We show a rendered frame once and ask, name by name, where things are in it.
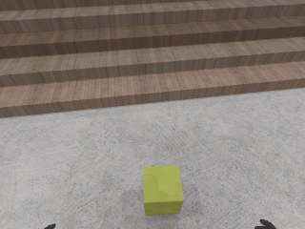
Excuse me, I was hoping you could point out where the carton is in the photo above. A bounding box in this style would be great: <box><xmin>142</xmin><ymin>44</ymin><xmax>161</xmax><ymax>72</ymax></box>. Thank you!
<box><xmin>143</xmin><ymin>165</ymin><xmax>184</xmax><ymax>216</ymax></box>

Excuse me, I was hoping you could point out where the right robot hand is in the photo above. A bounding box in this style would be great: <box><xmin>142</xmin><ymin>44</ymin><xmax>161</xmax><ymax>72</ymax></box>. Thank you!
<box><xmin>254</xmin><ymin>219</ymin><xmax>276</xmax><ymax>229</ymax></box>

